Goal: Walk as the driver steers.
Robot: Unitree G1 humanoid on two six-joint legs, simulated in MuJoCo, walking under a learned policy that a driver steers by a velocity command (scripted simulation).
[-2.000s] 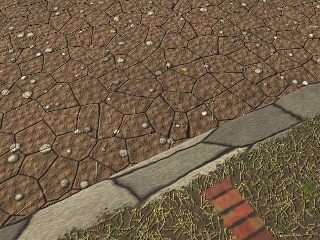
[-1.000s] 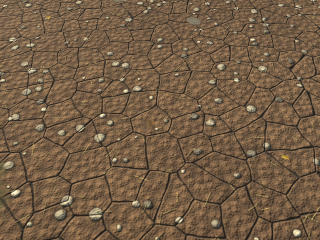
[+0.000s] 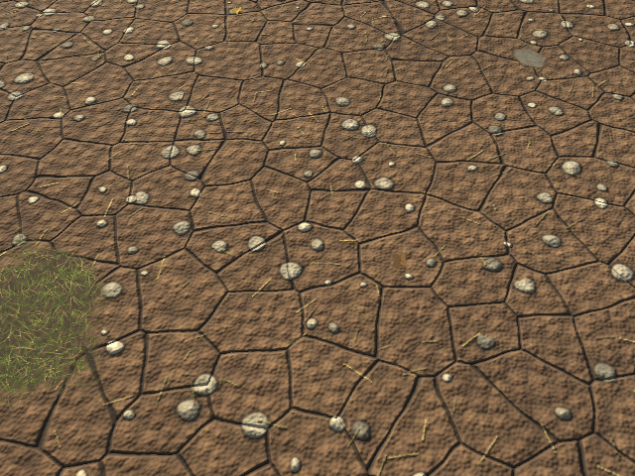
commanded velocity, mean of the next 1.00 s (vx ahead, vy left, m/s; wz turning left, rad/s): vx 0.46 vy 0.00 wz -0.35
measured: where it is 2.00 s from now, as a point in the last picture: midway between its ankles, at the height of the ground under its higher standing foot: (410, 310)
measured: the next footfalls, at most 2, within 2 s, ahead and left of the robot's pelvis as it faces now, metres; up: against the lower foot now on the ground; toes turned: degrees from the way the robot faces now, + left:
right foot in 0.16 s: +0.07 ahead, -0.14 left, +0.00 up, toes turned -8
left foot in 0.60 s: +0.45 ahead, -0.03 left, -0.18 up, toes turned -24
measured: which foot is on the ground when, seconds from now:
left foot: down 0.00-0.16, up 0.18-0.58, down 0.60-1.00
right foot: up 0.00-0.14, down 0.16-0.62, up 0.64-0.98, down 1.00-1.00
